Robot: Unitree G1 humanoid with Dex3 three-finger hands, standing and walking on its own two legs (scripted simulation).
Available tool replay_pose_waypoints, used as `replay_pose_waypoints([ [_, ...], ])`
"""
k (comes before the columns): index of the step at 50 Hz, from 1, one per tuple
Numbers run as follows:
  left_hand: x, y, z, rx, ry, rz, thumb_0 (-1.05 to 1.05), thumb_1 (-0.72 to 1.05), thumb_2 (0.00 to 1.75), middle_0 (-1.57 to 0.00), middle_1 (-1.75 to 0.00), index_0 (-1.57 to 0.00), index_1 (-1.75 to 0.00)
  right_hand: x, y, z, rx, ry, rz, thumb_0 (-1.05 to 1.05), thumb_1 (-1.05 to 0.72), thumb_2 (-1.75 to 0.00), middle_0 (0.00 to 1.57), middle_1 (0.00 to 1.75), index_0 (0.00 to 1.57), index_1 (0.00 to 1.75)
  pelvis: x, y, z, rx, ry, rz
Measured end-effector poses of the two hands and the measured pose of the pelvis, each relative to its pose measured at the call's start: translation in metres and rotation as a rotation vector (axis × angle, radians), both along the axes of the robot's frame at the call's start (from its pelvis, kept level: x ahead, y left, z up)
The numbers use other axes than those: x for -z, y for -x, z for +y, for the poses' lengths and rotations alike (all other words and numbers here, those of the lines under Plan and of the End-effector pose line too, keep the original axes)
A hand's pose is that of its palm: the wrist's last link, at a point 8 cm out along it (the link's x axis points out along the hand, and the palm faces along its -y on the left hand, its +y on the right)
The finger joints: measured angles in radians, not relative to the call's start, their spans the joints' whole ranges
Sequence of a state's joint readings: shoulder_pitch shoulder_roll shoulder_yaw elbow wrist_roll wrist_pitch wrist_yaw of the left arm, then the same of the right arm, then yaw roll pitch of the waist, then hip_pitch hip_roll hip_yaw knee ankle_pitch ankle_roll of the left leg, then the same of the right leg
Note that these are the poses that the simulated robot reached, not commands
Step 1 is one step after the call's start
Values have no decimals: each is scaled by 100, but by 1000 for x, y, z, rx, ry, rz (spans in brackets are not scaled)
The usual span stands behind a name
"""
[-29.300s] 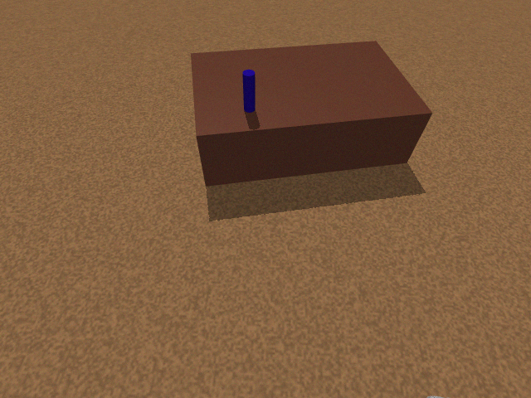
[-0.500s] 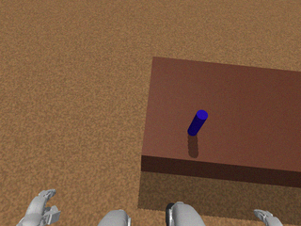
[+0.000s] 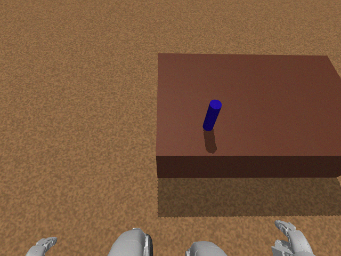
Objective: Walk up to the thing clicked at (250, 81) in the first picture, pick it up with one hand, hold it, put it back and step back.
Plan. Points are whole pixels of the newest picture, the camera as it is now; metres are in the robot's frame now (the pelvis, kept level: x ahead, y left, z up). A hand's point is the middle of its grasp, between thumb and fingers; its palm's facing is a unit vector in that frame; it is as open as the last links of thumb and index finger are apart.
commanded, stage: step back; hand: right
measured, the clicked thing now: (211, 116) +0.67 -0.19 -0.33
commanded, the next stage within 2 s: none
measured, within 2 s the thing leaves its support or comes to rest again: neither
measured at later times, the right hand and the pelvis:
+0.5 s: hand out of the picture -0.02 -0.27 -0.13, palm faces -0.15 +0.89 -0.43, open 7.4 cm; pelvis -0.13 -0.01 +0.00, yaw +6 degrees
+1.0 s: hand out of the picture -0.16 -0.33 -0.14, palm faces -0.13 +0.90 -0.41, open 7.4 cm; pelvis -0.28 -0.06 +0.00, yaw +5 degrees
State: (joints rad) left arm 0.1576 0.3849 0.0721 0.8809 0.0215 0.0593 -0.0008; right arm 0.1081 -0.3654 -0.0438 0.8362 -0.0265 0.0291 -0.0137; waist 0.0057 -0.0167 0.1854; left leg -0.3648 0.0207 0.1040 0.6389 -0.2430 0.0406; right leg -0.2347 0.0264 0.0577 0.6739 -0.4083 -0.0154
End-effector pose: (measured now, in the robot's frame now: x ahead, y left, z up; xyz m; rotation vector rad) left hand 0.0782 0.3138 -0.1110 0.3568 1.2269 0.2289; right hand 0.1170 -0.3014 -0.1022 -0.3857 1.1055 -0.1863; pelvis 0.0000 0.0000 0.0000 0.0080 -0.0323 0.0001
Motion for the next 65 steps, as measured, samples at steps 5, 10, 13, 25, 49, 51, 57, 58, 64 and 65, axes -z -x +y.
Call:
replay_pose_waypoints([
  [5,-17,32,-18,-3,-12,-23,1,90,90,-20,-30,-21,-30,4,22,-16,20,-25,11,1,-91,-90,21,30,21,30,-6,22,-14,-12,-7,-6],
  [10,-30,49,-25,-22,-25,-63,1,90,90,-21,-30,-21,-30,-2,50,-26,-6,-9,40,1,-91,-90,21,30,21,30,-14,43,-19,-33,-23,12],
  [13,-31,52,-26,-20,-29,-113,1,90,90,-21,-30,-21,-30,-1,69,-30,-28,14,72,1,-91,-90,21,30,20,30,-12,58,-20,-56,-18,15],
  [25,-4,113,-14,-57,33,-142,1,90,90,-20,-30,-21,-30,-13,137,-14,-83,52,69,1,-91,-90,21,30,21,30,-4,130,-12,-110,15,-10],
  [49,-22,303,-61,-60,-43,-37,1,90,90,-21,-30,-21,-30,1,269,-71,-57,21,48,1,-91,-90,21,30,20,30,-6,274,-62,-77,-13,14],
  [51,-20,307,-57,-59,-51,-69,1,90,90,-21,-30,-21,-30,4,287,-70,-70,29,79,1,-91,-90,21,30,20,30,-4,287,-62,-98,-8,15],
  [57,-5,324,-47,-79,-32,-140,1,90,90,-21,-30,-21,-30,7,337,-59,-102,38,129,1,-91,-90,21,30,20,30,5,332,-60,-128,-20,-7],
  [58,-5,329,-49,-80,-27,-134,1,90,90,-20,-30,-21,-30,4,344,-58,-103,34,127,1,-91,-90,21,30,21,30,3,338,-60,-131,-7,-9],
  [64,-9,370,-63,-75,2,-110,1,90,90,-20,-30,-21,-30,-12,367,-65,-99,41,66,1,-90,-90,21,30,21,30,-7,373,-71,-99,23,2],
  [65,-8,379,-66,-70,2,-100,1,90,90,-20,-30,-21,-30,-13,369,-68,-99,41,49,1,-90,-90,21,30,21,30,-7,380,-73,-91,25,4],
])
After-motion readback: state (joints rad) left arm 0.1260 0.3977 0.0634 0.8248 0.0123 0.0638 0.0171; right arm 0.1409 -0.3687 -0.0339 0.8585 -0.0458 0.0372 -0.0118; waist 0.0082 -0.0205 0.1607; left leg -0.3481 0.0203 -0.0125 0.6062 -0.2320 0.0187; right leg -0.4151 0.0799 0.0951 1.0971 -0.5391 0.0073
